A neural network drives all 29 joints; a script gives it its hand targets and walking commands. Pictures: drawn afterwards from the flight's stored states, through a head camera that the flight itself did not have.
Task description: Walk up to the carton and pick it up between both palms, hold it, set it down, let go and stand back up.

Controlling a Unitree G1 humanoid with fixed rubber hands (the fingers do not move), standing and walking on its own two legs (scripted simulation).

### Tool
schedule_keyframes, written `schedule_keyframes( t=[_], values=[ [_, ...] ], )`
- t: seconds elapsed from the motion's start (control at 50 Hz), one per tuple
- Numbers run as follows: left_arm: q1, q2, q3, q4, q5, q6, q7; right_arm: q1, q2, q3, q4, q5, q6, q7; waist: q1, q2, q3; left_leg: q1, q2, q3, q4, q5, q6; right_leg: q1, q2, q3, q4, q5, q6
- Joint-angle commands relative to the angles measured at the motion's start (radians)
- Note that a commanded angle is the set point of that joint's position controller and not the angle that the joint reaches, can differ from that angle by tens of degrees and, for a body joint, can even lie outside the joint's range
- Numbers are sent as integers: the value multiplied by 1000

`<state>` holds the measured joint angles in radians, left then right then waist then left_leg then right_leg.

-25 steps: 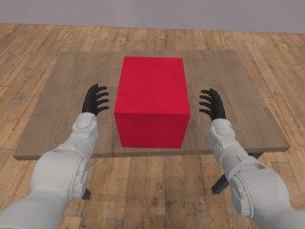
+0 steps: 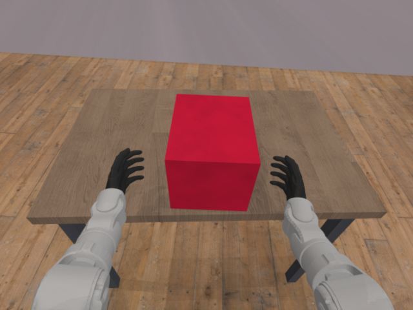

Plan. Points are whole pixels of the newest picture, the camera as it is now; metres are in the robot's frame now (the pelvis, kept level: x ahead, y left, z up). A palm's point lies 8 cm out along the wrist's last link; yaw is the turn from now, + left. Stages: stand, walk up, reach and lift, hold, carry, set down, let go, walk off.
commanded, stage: set down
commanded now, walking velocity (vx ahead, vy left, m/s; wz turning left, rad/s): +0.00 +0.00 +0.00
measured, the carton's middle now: (210, 151) +0.50 -0.03 +0.01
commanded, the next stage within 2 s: none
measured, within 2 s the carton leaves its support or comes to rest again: neither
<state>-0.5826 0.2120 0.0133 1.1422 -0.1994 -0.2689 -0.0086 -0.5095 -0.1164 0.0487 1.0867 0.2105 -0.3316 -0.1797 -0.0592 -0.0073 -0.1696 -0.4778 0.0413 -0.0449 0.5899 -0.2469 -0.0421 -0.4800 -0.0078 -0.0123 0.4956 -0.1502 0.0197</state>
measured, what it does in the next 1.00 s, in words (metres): stands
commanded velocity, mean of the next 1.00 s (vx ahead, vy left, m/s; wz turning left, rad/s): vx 0.00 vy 0.00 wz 0.00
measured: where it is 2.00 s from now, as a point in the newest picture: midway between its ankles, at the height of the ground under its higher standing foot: outside the picture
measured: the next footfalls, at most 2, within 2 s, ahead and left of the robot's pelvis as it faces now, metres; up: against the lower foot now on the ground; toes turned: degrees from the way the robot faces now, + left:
none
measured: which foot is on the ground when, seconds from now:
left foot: down 0.00-1.00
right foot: down 0.00-1.00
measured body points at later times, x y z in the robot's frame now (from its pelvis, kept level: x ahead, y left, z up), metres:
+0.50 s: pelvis +0.02 +0.00 +0.01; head -0.02 +0.03 +0.46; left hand +0.29 +0.20 +0.03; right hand +0.26 -0.20 +0.03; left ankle +0.03 +0.14 -0.73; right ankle +0.06 -0.14 -0.73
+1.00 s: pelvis +0.02 +0.00 +0.02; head +0.00 +0.02 +0.46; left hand +0.26 +0.21 +0.03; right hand +0.21 -0.21 +0.03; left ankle +0.03 +0.14 -0.73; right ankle +0.06 -0.14 -0.73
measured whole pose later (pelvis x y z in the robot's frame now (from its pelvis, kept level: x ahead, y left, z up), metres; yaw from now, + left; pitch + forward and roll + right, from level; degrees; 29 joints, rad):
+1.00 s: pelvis +0.02 +0.00 +0.02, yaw +1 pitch -3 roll -1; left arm 0.23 0.25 0.01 0.08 -0.16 0.18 -0.03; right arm 0.35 -0.08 0.03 0.05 0.21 0.02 -0.14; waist -0.06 -0.02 -0.02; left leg -0.14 0.04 -0.04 0.41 -0.22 -0.04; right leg -0.14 -0.01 -0.02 0.32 -0.13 0.02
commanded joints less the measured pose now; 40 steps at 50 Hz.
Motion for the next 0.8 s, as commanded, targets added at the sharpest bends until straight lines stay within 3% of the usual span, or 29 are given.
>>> schedule_keyframes(
  t=[0.0,0.02,0.04,0.06,0.1,0.14,0.16,0.18,0.22,0.24,0.26,0.28,0.3,0.32,0.34,0.36,0.38,0.4,0.42,0.44,0.46,0.5,0.52,0.56,0.6,0.64,0.68,0.72,0.78],
  values=[
    [-310,154,-30,-251,-9,2,2,-317,-131,-69,-345,73,-3,-5,3,26,-208,185,-73,74,-163,46,-21,361,61,-5,-90,9,-18],
    [-141,130,-3,-266,21,21,-4,-157,-86,-21,-364,87,0,-5,34,23,-156,224,-73,87,-176,68,-19,406,58,2,-110,34,-18],
    [-172,123,-31,-280,7,29,-7,-189,-80,-19,-369,82,17,-4,28,46,-125,210,-72,89,-184,47,-23,399,53,-2,-116,8,-21],
    [-133,116,-12,-293,15,41,-11,-145,-76,-5,-376,90,19,3,49,38,-74,216,-74,91,-206,6,-18,386,53,2,-132,-47,-15],
    [-149,123,-7,-360,31,63,0,-138,-88,-66,-396,53,29,-4,19,38,-88,224,-66,82,-230,-25,-23,398,60,-6,-142,-55,-20],
    [-36,105,4,-505,50,73,4,-36,-73,-47,-464,61,22,1,34,84,-140,314,-75,90,-220,102,-35,430,67,-7,-148,60,-23],
    [-95,105,-15,-460,44,88,2,-96,-89,-66,-426,49,40,9,26,94,-74,277,-71,89,-228,46,-33,380,64,-11,-149,-15,-27],
    [42,102,6,-502,66,105,-2,55,-55,-49,-445,57,39,7,27,87,-37,327,-67,86,-237,101,-37,421,64,-15,-164,50,-33],
    [149,92,29,-652,93,139,-10,116,-56,-52,-580,53,21,3,66,94,-43,386,-76,97,-227,229,-41,451,72,-10,-176,131,-24],
    [102,103,35,-637,103,160,-14,87,-71,-95,-561,23,38,2,47,97,-26,361,-69,85,-242,148,-45,435,69,-9,-184,60,-30],
    [201,86,31,-684,97,176,-16,164,-41,-63,-621,41,40,5,68,88,2,385,-75,94,-254,160,-38,460,67,-7,-200,66,-31],
    [303,66,16,-749,95,192,-22,276,-49,-74,-631,20,43,9,47,94,15,403,-67,88,-262,204,-38,481,68,-12,-202,120,-35],
    [228,89,20,-784,78,196,-18,184,-63,-80,-685,28,55,15,65,103,17,378,-71,103,-264,176,-39,457,66,-16,-199,66,-32],
    [236,94,1,-802,51,208,-20,204,-50,-91,-733,9,77,15,53,71,36,360,-74,101,-273,156,-29,451,64,-12,-205,51,-35],
    [352,98,20,-910,57,222,-17,315,-48,-91,-829,3,66,11,70,65,26,407,-72,110,-279,201,-34,483,68,-12,-210,99,-33],
    [290,89,-17,-965,20,212,-10,266,-56,-113,-895,-12,74,18,51,73,-10,395,-67,101,-268,191,-33,453,71,-20,-198,81,-38],
    [468,86,7,-1019,42,231,-16,439,-37,-75,-919,-1,80,21,71,58,42,448,-67,100,-277,232,-35,495,67,-10,-215,126,-40],
    [437,107,8,-1027,33,240,-19,419,-36,-72,-939,-6,97,26,67,58,25,426,-73,106,-276,217,-30,478,60,-2,-217,103,-35],
    [449,115,13,-995,36,261,-23,424,-33,-65,-963,-17,124,26,91,53,80,389,-73,113,-294,163,-18,459,58,3,-225,44,-37],
    [531,115,10,-1058,48,278,-26,512,-20,-49,-1001,-17,132,32,80,77,95,402,-70,110,-296,178,-19,492,53,7,-222,80,-42],
    [444,143,4,-1104,29,274,-21,453,-24,-62,-1046,-30,146,31,85,85,76,374,-67,114,-294,145,-22,468,50,5,-222,24,-44],
    [604,126,0,-1155,29,304,-22,599,-34,-47,-1144,-33,160,37,91,38,102,401,-71,114,-303,170,-13,501,55,5,-226,75,-41],
    [582,156,15,-1193,20,307,-22,594,-27,-39,-1170,-27,171,33,101,41,71,402,-72,121,-296,195,-10,504,50,11,-224,80,-36],
    [614,168,14,-1180,9,316,-24,659,-15,-33,-1235,-47,190,37,92,13,98,384,-72,125,-307,128,4,484,40,7,-232,18,-33],
    [651,174,20,-1240,21,321,-18,701,-22,-23,-1246,-42,215,39,120,52,106,360,-68,128,-315,102,3,504,30,24,-225,1,-34],
    [634,171,5,-1213,-4,341,-25,700,-18,-27,-1258,-60,246,40,96,30,132,332,-60,121,-324,65,5,479,31,21,-229,-31,-36],
    [730,153,15,-1225,13,364,-30,778,-15,-30,-1295,-64,250,30,97,48,149,379,-63,127,-315,81,2,485,21,27,-243,-13,-35],
    [713,178,28,-1218,6,380,-39,784,-12,-27,-1340,-67,272,26,99,8,161,369,-63,131,-325,53,15,471,17,31,-251,-46,-25],
    [709,172,40,-1217,32,396,-40,791,-17,-25,-1335,-72,299,31,114,35,210,331,-58,137,-343,-10,18,457,18,32,-251,-117,-31]
  ],
)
